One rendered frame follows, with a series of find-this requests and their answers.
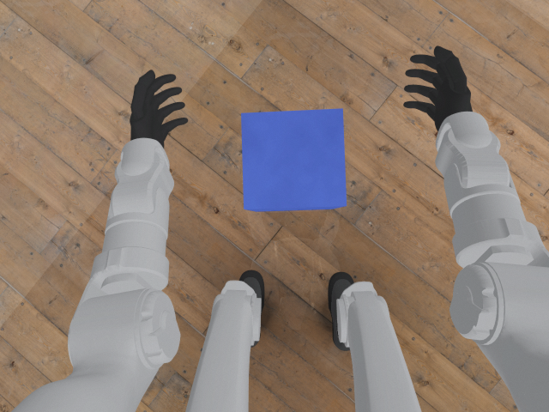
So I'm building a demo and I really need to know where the left robot thigh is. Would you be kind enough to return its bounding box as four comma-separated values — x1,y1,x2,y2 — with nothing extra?
185,290,262,412

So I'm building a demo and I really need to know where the left robot upper arm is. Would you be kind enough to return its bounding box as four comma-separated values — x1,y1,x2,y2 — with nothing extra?
11,288,180,412

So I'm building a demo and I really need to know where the right robot upper arm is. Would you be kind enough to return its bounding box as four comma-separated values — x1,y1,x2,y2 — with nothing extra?
449,261,549,412

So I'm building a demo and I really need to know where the robot right hand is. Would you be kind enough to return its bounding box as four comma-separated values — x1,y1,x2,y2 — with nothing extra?
403,45,473,132

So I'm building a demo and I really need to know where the robot left hand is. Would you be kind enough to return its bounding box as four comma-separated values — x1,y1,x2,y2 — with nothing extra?
130,70,188,148

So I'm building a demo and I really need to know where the left robot forearm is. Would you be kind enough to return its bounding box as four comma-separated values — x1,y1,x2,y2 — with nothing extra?
68,138,174,366

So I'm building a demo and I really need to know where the right robot forearm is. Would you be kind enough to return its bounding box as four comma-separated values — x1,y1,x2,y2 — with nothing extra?
435,112,549,268

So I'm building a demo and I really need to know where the carton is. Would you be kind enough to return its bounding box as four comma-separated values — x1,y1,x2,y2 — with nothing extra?
241,108,347,212

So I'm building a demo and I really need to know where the right robot shin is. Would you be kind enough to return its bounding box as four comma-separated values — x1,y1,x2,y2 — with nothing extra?
342,282,389,311

